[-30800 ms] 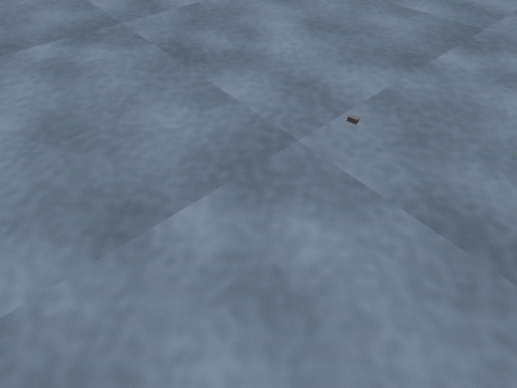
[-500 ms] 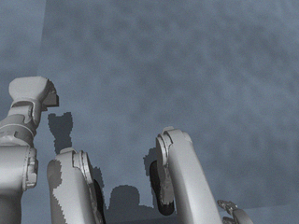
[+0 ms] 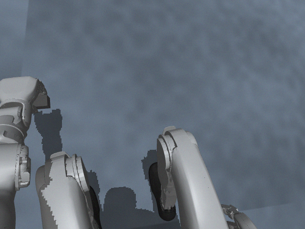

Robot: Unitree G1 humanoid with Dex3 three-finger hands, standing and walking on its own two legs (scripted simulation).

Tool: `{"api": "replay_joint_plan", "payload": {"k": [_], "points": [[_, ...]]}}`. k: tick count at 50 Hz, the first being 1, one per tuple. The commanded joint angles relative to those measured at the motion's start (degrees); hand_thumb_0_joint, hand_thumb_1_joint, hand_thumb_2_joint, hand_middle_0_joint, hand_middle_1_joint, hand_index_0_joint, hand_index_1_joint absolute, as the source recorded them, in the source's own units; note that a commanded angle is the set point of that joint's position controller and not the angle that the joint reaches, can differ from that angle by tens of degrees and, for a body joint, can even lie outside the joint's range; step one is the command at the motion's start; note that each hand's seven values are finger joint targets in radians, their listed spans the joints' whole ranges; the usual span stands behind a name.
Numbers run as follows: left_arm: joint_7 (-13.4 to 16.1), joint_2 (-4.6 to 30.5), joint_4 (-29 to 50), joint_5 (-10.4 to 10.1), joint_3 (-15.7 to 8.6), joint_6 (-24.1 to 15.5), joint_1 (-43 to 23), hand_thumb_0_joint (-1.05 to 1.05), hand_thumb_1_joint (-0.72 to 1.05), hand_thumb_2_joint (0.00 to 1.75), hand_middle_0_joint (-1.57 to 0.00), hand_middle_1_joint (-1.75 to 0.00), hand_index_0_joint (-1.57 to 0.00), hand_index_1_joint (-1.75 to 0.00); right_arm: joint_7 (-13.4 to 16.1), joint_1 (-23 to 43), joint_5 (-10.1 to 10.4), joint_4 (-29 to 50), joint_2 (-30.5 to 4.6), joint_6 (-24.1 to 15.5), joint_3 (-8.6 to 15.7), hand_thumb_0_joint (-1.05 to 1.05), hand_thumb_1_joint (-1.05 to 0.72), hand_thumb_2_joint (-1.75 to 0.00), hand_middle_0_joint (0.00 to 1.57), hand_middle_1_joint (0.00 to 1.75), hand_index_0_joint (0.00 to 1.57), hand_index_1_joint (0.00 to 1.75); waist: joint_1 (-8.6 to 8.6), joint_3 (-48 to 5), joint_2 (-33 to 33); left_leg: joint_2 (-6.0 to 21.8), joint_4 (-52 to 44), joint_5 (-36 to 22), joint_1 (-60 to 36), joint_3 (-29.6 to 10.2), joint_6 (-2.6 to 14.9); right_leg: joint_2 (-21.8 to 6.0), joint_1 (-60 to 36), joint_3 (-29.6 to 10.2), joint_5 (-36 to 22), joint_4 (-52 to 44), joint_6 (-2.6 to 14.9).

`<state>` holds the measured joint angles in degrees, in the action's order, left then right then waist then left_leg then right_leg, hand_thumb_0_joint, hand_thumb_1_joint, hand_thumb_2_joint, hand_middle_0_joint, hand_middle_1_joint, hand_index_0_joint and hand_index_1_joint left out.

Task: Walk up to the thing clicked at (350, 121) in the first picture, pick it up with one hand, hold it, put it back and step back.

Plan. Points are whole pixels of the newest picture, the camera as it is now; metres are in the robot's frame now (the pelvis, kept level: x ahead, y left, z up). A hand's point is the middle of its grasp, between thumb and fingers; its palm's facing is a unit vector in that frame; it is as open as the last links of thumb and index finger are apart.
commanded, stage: lower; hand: left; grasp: from above
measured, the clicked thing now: (35, 102) +0.48 +0.24 -0.21
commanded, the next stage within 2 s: rest in 0.18 s
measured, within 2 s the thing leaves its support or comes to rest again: rests again in 1.36 s
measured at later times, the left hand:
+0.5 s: hand (37, 107) +0.47 +0.24 -0.23, palm faces -0.47 -0.05 -0.88, open 6.1 cm
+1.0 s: hand (41, 110) +0.47 +0.24 -0.26, palm faces -0.47 -0.07 -0.88, open 6.1 cm
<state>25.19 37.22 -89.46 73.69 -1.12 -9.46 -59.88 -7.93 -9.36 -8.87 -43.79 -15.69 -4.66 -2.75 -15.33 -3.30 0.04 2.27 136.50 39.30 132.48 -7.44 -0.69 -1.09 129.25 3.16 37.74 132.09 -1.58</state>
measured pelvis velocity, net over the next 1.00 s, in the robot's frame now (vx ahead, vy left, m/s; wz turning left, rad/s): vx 0.01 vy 0.00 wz -0.07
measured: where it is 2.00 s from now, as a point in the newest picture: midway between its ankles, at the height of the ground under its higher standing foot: (129, 213)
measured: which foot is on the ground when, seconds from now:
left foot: down 0.00-1.00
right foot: down 0.00-1.00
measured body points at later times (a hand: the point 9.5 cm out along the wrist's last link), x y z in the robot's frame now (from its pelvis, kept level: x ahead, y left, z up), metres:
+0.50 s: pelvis +0.01 +0.00 -0.03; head +0.27 +0.06 +0.33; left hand +0.49 +0.24 -0.18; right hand +0.02 -0.27 -0.12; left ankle +0.08 +0.13 -0.30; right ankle +0.10 -0.13 -0.30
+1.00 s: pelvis +0.01 +0.00 -0.04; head +0.28 +0.07 +0.31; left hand +0.49 +0.24 -0.21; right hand +0.01 -0.26 -0.11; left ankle +0.08 +0.13 -0.30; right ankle +0.10 -0.13 -0.30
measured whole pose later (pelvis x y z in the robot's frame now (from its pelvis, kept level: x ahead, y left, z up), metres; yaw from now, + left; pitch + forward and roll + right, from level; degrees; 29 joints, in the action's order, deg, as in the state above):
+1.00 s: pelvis +0.01 +0.00 -0.04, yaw -4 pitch +31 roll -10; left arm 35.7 47.7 -98.9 77.2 -8.3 -12.5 -59.6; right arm -15.4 -8.0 -15.9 -43.9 -17.7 -11.1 -8.9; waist -21.0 5.5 -3.8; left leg 2.0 146.0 42.2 135.6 -12.6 -1.5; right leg 0.3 131.0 6.6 38.6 138.4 -2.3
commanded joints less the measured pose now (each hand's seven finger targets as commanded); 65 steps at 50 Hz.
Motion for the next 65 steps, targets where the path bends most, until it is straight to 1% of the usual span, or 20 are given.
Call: {"api": "replay_joint_plan", "payload": {"k": [1, 3, 4, 6, 9, 11, 12, 15, 16, 19, 23, 24, 26, 31, 33, 35, 45, 51, 54, 65], "points": [[2.36, 12.12, 6.84, 0.28, -1.63, -0.91, -18.47, 0.0, 0.88, 0.15, -1.27, -0.04, -1.28, -0.04, 0.25, -13.03, -0.72, 0.01, -13.98, -0.5, 3.83, 0.0, -0.91, -0.9, 0.2, 0.3, 0.2, 0.3, -1.87, -35.76, 14.44, -2.22, -12.01, -8.86, -25.99, 5.91, 2.28, 2.69, -20.05, 5.48, -11.17, -12.4, 3.32], [2.88, 11.13, 5.57, 0.21, -1.29, -1.13, -18.26, 0.0, 0.89, 0.13, -1.28, -0.04, -1.29, -0.03, 0.09, -12.57, -0.84, 0.35, -14.47, -0.75, 3.78, 0.0, -0.91, -0.9, 0.2, 0.3, 0.2, 0.3, -2.0, -36.85, 14.97, -2.29, -11.92, -8.92, -26.97, 5.48, 2.08, 2.7, -19.1, 5.84, -10.98, -12.06, 3.45], [3.22, 11.94, 7.0, 0.36, -1.79, -1.52, -20.24, 0.0, 0.91, 0.11, -1.27, -0.06, -1.29, -0.04, -0.21, -12.66, -1.21, 0.48, -14.45, -0.95, 3.62, 0.0, -0.91, -0.9, 0.2, 0.3, 0.2, 0.3, -3.55, -35.67, 15.62, -2.1, -11.56, -8.68, -26.8, 5.06, 2.01, 2.81, -18.5, 6.44, -11.03, -11.21, 3.46], [4.03, 13.87, 7.49, 0.98, -2.62, -1.44, -18.66, 0.0, 0.9, 0.13, -1.28, -0.05, -1.29, -0.04, -0.1, -12.11, -1.13, 0.77, -15.02, -0.82, 3.51, 0.0, -0.91, -0.9, 0.2, 0.3, 0.2, 0.3, -1.68, -38.36, 18.06, -2.24, -11.74, -9.62, -28.25, 5.14, 1.78, 2.81, -18.79, 6.36, -11.56, -10.93, 3.57], [4.97, 12.8, 5.55, 1.51, -2.57, -1.52, -18.9, 0.0, 0.91, 0.16, -1.29, -0.06, -1.29, -0.06, -0.75, -12.58, -1.95, 0.11, -15.04, -1.18, 3.4, 0.0, -0.91, -0.9, 0.2, 0.3, 0.2, 0.3, -3.37, -35.34, 17.49, -2.11, -10.65, -8.75, -27.61, 5.02, 1.72, 2.78, -17.06, 6.8, -11.17, -10.11, 3.49], [5.92, 15.94, 6.69, 1.62, -4.87, -1.7, -18.4, 0.0, 0.89, 0.15, -1.27, -0.07, -1.28, -0.06, -1.0, -12.68, -2.49, 0.47, -15.5, -1.49, 3.17, 0.0, -0.91, -0.9, 0.2, 0.3, 0.2, 0.3, -3.24, -36.22, 17.26, -2.04, -9.73, -9.81, -26.59, 5.09, 1.96, 2.95, -18.92, 6.83, -12.48, -10.04, 3.28], [5.86, 13.75, 6.63, 1.78, -3.58, -1.45, -18.28, 0.0, 0.9, 0.15, -1.27, -0.07, -1.28, -0.06, -1.35, -13.22, -2.58, 0.44, -15.32, -1.63, 2.96, 0.0, -0.91, -0.9, 0.2, 0.3, 0.2, 0.3, -3.64, -36.31, 17.36, -2.12, -9.18, -11.2, -27.28, 5.33, 1.98, 2.78, -19.07, 6.74, -13.8, -9.86, 3.08], [6.5, 13.51, 5.22, 0.92, -3.76, -1.29, -17.79, 0.0, 0.92, 0.13, -1.28, -0.02, -1.29, -0.01, -2.13, -12.86, -3.1, 0.09, -15.33, -2.2, 2.64, 0.0, -0.9, -0.9, 0.2, 0.3, 0.2, 0.3, -4.0, -35.08, 17.39, -2.03, -8.6, -10.38, -26.04, 5.19, 1.99, 2.83, -18.92, 6.97, -13.27, -9.44, 3.01], [6.52, 14.83, 4.53, 1.33, -4.5, -1.26, -18.41, 0.0, 0.91, 0.11, -1.26, -0.04, -1.28, -0.02, -2.42, -12.69, -3.33, 0.29, -15.84, -2.53, 2.63, 0.0, -0.9, -0.9, 0.2, 0.3, 0.2, 0.3, -4.82, -34.36, 16.76, -2.0, -8.41, -9.99, -25.92, 4.85, 2.01, 2.96, -17.92, 7.37, -12.94, -9.09, 3.04], [6.73, 18.29, 3.79, 1.65, -6.58, -1.62, -15.65, 0.0, 0.88, 0.09, -1.24, -0.03, -1.26, -0.01, -2.84, -13.22, -3.77, 0.08, -16.82, -2.78, 2.64, 0.0, -0.9, -0.9, 0.2, 0.3, 0.2, 0.3, -3.99, -34.66, 17.29, -2.01, -7.97, -9.56, -24.69, 4.71, 2.07, 3.16, -19.57, 7.41, -12.47, -8.97, 3.02], [7.67, 17.13, 4.7, 1.01, -6.77, -1.82, -15.86, 0.0, 0.9, 0.11, -1.25, -0.03, -1.27, -0.01, -3.63, -13.54, -4.09, -0.07, -16.77, -3.05, 2.22, 0.0, -0.89, -0.9, 0.2, 0.3, 0.2, 0.3, -4.38, -36.29, 18.46, -1.85, -7.31, -12.13, -26.52, 4.33, 1.85, 3.35, -20.25, 7.86, -15.02, -8.14, 2.86], [7.47, 15.58, 3.04, 1.05, -5.1, -1.92, -15.98, 0.0, 0.89, 0.1, -1.25, -0.05, -1.27, -0.03, -3.98, -12.63, -4.18, 0.29, -16.33, -3.33, 1.74, 0.0, -0.9, -0.9, 0.2, 0.3, 0.2, 0.3, -5.35, -34.69, 17.94, -1.69, -6.29, -11.86, -24.87, 4.44, 1.98, 3.52, -20.65, 7.69, -15.6, -7.78, 2.71], [8.11, 19.94, 2.91, 1.67, -7.74, -2.14, -15.52, 0.0, 0.9, 0.13, -1.26, -0.02, -1.27, -0.01, -4.14, -13.78, -4.3, -0.32, -17.29, -3.34, 1.72, 0.0, -0.9, -0.9, 0.2, 0.3, 0.2, 0.3, -4.9, -34.68, 16.46, -1.85, -5.74, -11.96, -23.31, 4.35, 2.27, 3.49, -21.66, 7.61, -15.58, -7.92, 2.58], [9.16, 19.03, 1.57, 1.79, -7.09, -3.01, -16.27, 0.0, 0.92, 0.09, -1.27, -0.03, -1.28, -0.01, -5.04, -12.69, -5.06, -0.26, -17.42, -3.98, 0.96, 0.0, -0.9, -0.9, 0.2, 0.3, 0.2, 0.3, -5.99, -32.66, 18.5, -1.62, -5.21, -10.86, -23.83, 3.74, 1.92, 3.77, -20.08, 8.36, -14.58, -6.86, 2.8], [9.82, 20.94, 1.26, 2.54, -8.7, -3.24, -15.44, 0.0, 0.94, 0.12, -1.28, -0.03, -1.29, -0.01, -5.16, -13.75, -5.52, -0.8, -18.4, -4.15, 0.92, 0.0, -0.89, -0.9, 0.2, 0.3, 0.2, 0.3, -6.08, -32.02, 18.23, -1.74, -5.04, -11.07, -23.93, 3.58, 1.91, 3.6, -19.77, 8.84, -14.34, -7.24, 2.7], [10.35, 20.99, 0.77, 2.6, -8.66, -3.47, -14.49, 0.0, 0.94, 0.14, -1.29, -0.03, -1.3, -0.02, -5.29, -12.77, -5.76, -0.82, -18.28, -4.25, 0.87, 0.0, -0.9, -0.9, 0.2, 0.3, 0.2, 0.3, -5.4, -32.71, 18.89, -1.61, -5.52, -10.21, -24.61, 3.24, 1.69, 3.99, -19.33, 9.19, -13.44, -7.03, 2.88], [12.31, 20.99, -3.16, 3.06, -7.5, -3.44, -15.53, 0.0, 0.99, 0.11, -1.31, -0.05, -1.33, -0.03, -6.89, -11.91, -6.89, -1.01, -18.65, -5.79, -0.95, 0.0, -0.9, -0.9, 0.2, 0.3, 0.2, 0.3, -7.88, -29.2, 18.99, -1.37, -4.08, -10.84, -24.5, 2.67, 1.72, 4.22, -19.03, 9.86, -15.11, -5.95, 2.38], [13.59, 23.47, -3.36, 2.83, -8.43, -3.52, -13.96, 0.0, 0.97, 0.11, -1.3, -0.03, -1.31, -0.02, -7.42, -11.05, -7.21, -0.81, -19.96, -6.63, -1.37, 0.0, -0.9, -0.9, 0.2, 0.3, 0.2, 0.3, -6.91, -30.13, 21.37, -1.23, -4.98, -11.66, -25.3, 1.99, 1.33, 4.44, -20.23, 10.45, -15.3, -6.0, 2.67], [13.7, 23.7, -4.0, 3.02, -8.18, -3.38, -15.28, 0.0, 0.98, 0.13, -1.31, -0.04, -1.32, -0.02, -7.75, -11.47, -7.51, -0.98, -19.78, -6.63, -2.06, 0.0, -0.9, -0.9, 0.2, 0.3, 0.2, 0.3, -8.39, -29.27, 20.3, -1.11, -3.89, -11.38, -24.1, 2.06, 1.71, 4.58, -20.9, 10.25, -16.06, -5.85, 2.37], [14.4, 24.49, -5.61, 2.69, -7.33, -3.54, -14.96, 0.0, 1.0, 0.13, -1.33, -0.03, -1.34, -0.02, -8.21, -9.88, -7.75, -0.01, -20.43, -7.96, -3.64, 0.0, -0.9, -0.9, 0.2, 0.3, 0.2, 0.3, -9.02, -27.64, 19.42, -0.79, -3.68, -9.82, -23.53, 1.15, 1.74, 5.08, -21.28, 10.91, -14.84, -6.36, 2.21]]}}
